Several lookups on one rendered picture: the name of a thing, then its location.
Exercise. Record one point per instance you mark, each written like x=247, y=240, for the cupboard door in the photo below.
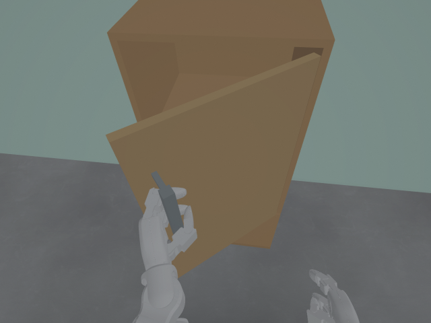
x=230, y=149

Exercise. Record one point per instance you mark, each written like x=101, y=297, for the left robot hand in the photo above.
x=152, y=234

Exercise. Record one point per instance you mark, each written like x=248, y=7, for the right robot hand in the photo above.
x=336, y=308

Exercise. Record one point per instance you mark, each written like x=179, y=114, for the robot left forearm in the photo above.
x=163, y=299

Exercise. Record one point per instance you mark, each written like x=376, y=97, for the handle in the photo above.
x=169, y=202

